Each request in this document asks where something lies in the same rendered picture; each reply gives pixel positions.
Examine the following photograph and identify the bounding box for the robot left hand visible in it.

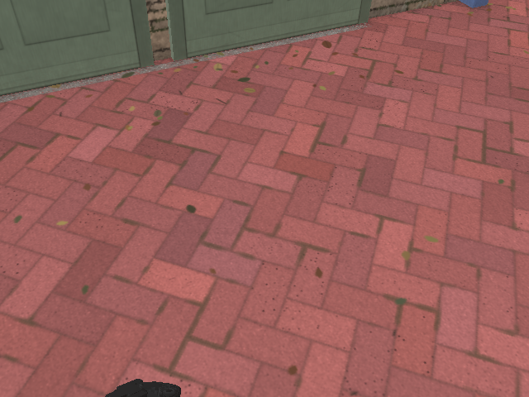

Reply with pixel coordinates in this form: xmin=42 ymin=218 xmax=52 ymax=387
xmin=105 ymin=379 xmax=181 ymax=397

